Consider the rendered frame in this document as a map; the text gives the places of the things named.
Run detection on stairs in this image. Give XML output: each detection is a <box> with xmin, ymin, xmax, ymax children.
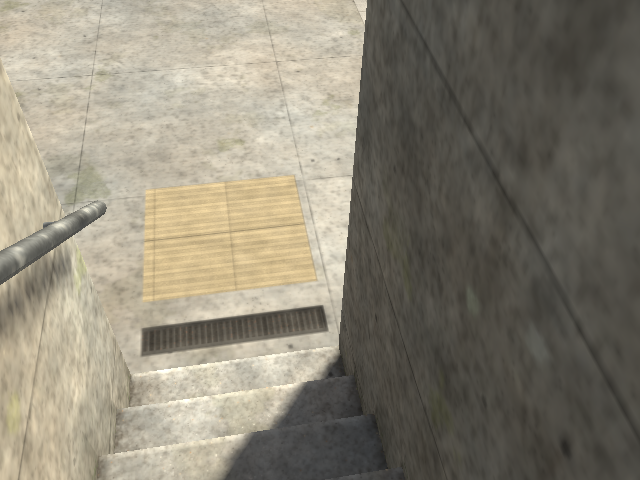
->
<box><xmin>97</xmin><ymin>345</ymin><xmax>405</xmax><ymax>480</ymax></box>

